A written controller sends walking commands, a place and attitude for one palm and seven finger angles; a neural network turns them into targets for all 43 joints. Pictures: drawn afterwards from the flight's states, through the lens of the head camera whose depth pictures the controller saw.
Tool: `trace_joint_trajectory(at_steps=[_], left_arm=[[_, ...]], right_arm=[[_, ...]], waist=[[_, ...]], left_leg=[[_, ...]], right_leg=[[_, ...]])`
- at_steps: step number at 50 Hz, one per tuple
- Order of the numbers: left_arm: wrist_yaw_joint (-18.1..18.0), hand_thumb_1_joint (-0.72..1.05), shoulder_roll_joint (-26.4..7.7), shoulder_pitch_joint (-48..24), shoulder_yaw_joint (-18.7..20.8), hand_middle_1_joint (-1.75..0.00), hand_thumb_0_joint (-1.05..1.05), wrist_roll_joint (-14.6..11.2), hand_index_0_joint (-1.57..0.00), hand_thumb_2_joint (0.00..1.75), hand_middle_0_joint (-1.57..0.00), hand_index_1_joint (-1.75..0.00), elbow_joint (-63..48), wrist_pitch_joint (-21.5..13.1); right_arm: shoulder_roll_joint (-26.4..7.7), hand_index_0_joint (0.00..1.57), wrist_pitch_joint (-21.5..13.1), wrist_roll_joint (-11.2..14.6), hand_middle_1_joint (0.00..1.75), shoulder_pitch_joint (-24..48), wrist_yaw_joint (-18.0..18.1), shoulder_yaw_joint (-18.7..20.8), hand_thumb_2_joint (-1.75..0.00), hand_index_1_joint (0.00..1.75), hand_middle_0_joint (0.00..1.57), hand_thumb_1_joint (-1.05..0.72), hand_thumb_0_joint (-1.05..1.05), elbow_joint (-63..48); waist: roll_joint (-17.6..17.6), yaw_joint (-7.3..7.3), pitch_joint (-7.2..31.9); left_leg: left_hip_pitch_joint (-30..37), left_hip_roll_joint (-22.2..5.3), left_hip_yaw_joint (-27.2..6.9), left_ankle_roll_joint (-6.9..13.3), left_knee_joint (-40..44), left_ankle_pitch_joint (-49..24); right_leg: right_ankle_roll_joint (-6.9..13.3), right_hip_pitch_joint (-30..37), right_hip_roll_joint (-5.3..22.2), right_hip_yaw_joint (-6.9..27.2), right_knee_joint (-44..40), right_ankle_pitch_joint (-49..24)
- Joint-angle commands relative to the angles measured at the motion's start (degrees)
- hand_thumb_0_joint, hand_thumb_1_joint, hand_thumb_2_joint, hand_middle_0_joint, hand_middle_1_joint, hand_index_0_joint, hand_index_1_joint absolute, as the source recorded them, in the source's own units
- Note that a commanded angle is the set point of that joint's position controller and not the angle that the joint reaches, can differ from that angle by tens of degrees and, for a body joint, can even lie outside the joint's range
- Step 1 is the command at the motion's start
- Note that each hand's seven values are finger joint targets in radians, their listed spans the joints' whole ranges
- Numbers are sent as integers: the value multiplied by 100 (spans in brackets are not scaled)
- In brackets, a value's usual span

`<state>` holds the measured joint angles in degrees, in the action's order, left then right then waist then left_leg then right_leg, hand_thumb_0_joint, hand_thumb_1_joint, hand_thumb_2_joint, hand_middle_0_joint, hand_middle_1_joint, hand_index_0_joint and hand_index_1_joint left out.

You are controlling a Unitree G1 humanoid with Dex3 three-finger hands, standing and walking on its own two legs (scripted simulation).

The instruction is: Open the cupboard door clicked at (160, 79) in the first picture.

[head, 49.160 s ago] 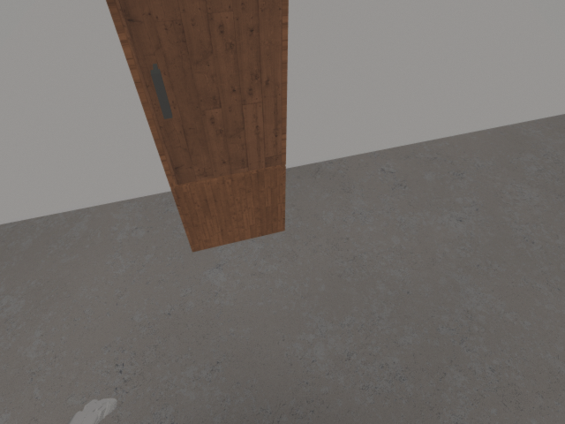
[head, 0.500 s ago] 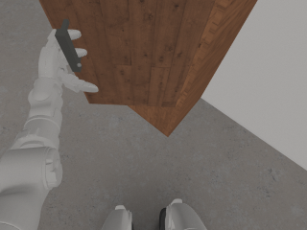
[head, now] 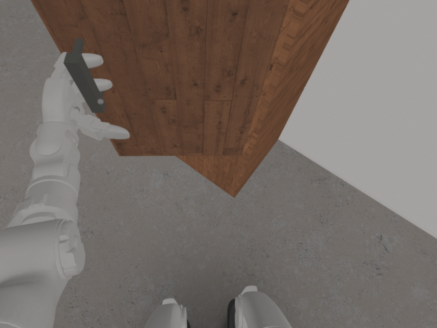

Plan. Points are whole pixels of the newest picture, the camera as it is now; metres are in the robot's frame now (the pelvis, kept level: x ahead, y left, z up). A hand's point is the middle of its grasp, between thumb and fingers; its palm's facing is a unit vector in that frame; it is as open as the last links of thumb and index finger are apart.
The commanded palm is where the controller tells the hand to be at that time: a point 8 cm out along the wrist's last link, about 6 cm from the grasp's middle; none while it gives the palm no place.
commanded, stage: close the thumb around the handle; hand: left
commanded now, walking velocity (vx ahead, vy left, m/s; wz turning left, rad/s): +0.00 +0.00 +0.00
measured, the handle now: (89, 77) +0.55 +0.21 +0.07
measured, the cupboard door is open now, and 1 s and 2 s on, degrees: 39 42 88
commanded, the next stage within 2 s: pull the door open along its arc in 0.66 s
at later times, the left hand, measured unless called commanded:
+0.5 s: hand (99, 104) +0.49 +0.18 +0.07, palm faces +0.03 -1.00 -0.02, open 7.0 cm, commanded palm +0.47 +0.21 +0.07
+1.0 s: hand (98, 111) +0.48 +0.18 +0.07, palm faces +0.00 -1.00 -0.03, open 5.8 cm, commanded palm +0.43 +0.23 +0.07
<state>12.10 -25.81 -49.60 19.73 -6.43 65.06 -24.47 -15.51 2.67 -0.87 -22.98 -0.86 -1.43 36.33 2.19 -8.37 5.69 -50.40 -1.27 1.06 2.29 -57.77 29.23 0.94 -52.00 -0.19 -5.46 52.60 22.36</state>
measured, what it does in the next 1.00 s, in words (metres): stands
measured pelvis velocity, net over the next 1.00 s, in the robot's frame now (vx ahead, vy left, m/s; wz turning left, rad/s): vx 0.00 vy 0.00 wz -0.02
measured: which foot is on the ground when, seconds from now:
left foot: down 0.00-1.00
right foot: down 0.00-1.00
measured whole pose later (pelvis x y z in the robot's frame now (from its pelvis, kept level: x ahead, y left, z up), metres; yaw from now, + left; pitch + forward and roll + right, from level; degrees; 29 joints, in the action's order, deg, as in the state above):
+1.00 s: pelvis +0.00 +0.00 +0.00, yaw -1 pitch +21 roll -2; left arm 14.0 -24.9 -42.3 21.9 -7.7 59.2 -24.4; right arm -15.9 3.6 -0.1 -22.8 -0.3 -1.2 34.4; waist 2.2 -8.2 6.1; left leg -48.3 -1.7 2.4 2.2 -56.2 28.7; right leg 1.0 -50.7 -0.9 -4.0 51.6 21.6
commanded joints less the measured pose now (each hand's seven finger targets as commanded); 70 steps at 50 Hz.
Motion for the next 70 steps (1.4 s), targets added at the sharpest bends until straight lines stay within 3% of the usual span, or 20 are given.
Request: trace_joint_trajectory(at_steps=[1,4,14,15,21,23,28,29,34,38,39,40,43,48,51,59,60,64,67,70], left_arm=[[118,-33,-921,-2515,-66,-122,0,5,-31,37,-31,-122,-1215,-440],[120,-16,-1071,-2439,81,-124,0,-16,-32,44,-32,-124,-1217,-454],[53,40,-634,-2595,-238,-130,0,-22,-36,68,-36,-130,-1368,-481],[27,45,-832,-2585,-94,-130,0,-5,-37,71,-37,-130,-1360,-485],[-20,79,-571,-2678,-303,-134,0,23,-39,85,-39,-134,-1360,-507],[-40,90,-722,-2772,-198,-135,0,25,-40,90,-40,-135,-1430,-542],[2,90,-758,-2837,-223,-135,0,55,-40,90,-40,-135,-1206,-527],[-9,90,-923,-2867,-111,-135,0,64,-40,90,-40,-135,-1225,-540],[47,90,-767,-2831,-233,-135,0,24,-40,90,-40,-135,-1411,-577],[71,90,-996,-2809,-85,-135,0,15,-40,90,-40,-135,-1300,-547],[67,90,-1451,-2742,228,-135,0,79,-40,90,-40,-135,-1168,-542],[102,90,-1594,-2462,366,-135,0,92,-40,90,-40,-135,-1172,-524],[230,90,-1377,-1869,274,-135,0,8,-40,90,-40,-135,-1299,-502],[325,90,-1260,-966,327,-135,0,-230,-40,90,-40,-135,-2015,-440],[326,90,-1028,-106,263,-135,0,-350,-40,90,-40,-135,-2361,-340],[254,90,-451,2390,174,-135,0,-691,-40,90,-40,-135,-4012,-191],[-81,90,-294,2514,415,-135,0,-863,-40,90,-40,-135,-4318,-185],[-1223,90,553,3470,224,-135,0,-840,-40,90,-40,-135,-5163,-123],[-1997,90,984,3552,-195,-135,0,-459,-40,90,-40,-135,-5575,-120],[-2716,90,1479,3520,-609,-135,0,-64,-40,90,-40,-135,-5835,-100]], right_arm=[[-954,20,-56,-9,30,-978,59,338,-90,30,20,-90,0,-239],[-962,20,-49,-8,30,-956,69,340,-90,30,20,-90,0,-261],[-931,20,-45,-22,30,-929,46,359,-90,30,20,-90,0,-222],[-969,20,-36,-30,30,-956,53,365,-90,30,20,-90,0,-202],[-946,20,-59,-42,30,-925,38,368,-90,30,20,-90,0,-175],[-965,20,-66,-56,30,-964,44,373,-90,30,20,-90,0,-157],[-956,20,-91,-36,30,-908,73,330,-90,30,20,-90,0,-163],[-986,20,-83,-39,30,-929,82,338,-90,30,20,-90,0,-147],[-954,20,-105,-46,30,-919,74,343,-90,30,20,-90,0,-164],[-980,20,-101,-26,30,-907,103,330,-90,30,20,-90,0,-174],[-1023,20,-81,-21,30,-926,129,320,-90,30,20,-90,0,-158],[-1023,20,-68,-16,30,-923,128,309,-90,30,20,-90,0,-241],[-957,20,-51,15,30,-817,125,289,-90,30,20,-90,0,-394],[-926,20,-11,80,30,-717,105,343,-90,30,20,-90,0,-641],[-890,20,-4,135,30,-561,87,367,-90,30,20,-90,0,-784],[-735,20,-153,222,30,-80,14,397,-90,30,20,-90,0,-1207],[-654,20,-186,228,30,37,6,420,-90,30,20,-90,0,-1213],[-471,20,-333,162,30,378,-85,422,-90,30,20,-90,0,-1289],[-430,20,-375,61,30,542,-108,426,-90,30,20,-90,0,-1277],[-320,20,-385,-58,30,753,-101,405,-90,30,20,-90,0,-1221]], waist=[[496,-192,2746],[585,-139,2813],[748,-203,2852],[563,-180,2815],[720,-222,2813],[680,-225,2979],[562,-262,2680],[484,-260,2716],[805,-218,3019],[469,-256,2841],[455,-170,2755],[506,-71,2858],[629,69,2870],[388,264,3103],[111,367,2788],[84,792,2480],[-82,927,2360],[-93,1081,2097],[-433,980,1865],[-361,967,1847]], left_leg=[[1890,-9,-468,-183,577,-3205],[1896,-5,-442,-198,562,-3329],[2283,-67,-553,-320,531,-3674],[2215,-82,-588,-331,547,-3643],[2350,-78,-614,-364,550,-3563],[2346,-74,-625,-347,526,-3605],[1924,-8,-555,-246,592,-2932],[1926,-16,-585,-254,604,-2905],[2193,-10,-548,-274,530,-3281],[1759,18,-476,-175,559,-2855],[1613,26,-474,-172,581,-2749],[1542,58,-420,-145,599,-2704],[1640,54,-369,-155,670,-2950],[1678,38,-264,-124,751,-3356],[1498,42,-154,-82,906,-3138],[1417,55,15,-77,1221,-3439],[1400,59,11,-137,1269,-3325],[1515,90,28,-253,1322,-3281],[1468,96,-6,-260,1303,-2842],[1513,113,0,-265,1246,-2575]], right_leg=[[42,1295,-226,286,-292,-2131],[45,1371,-223,305,-279,-2234],[29,970,-235,218,-252,-2054],[36,1008,-235,200,-237,-2025],[37,817,-240,188,-271,-1836],[39,926,-245,200,-243,-1931],[43,1034,-232,243,-290,-1767],[47,1055,-228,227,-276,-1743],[47,1071,-229,264,-282,-1941],[29,1325,-219,320,-304,-1994],[48,1404,-211,331,-292,-1959],[50,1574,-210,371,-295,-2000],[60,1718,-203,348,-294,-2177],[45,2272,-211,396,-361,-2686],[37,2499,-203,405,-472,-2714],[68,3144,-99,443,-529,-3176],[48,3083,-125,358,-578,-3036],[53,2970,-115,252,-588,-2869],[62,2880,-82,230,-571,-2568],[62,2765,-18,266,-551,-2347]])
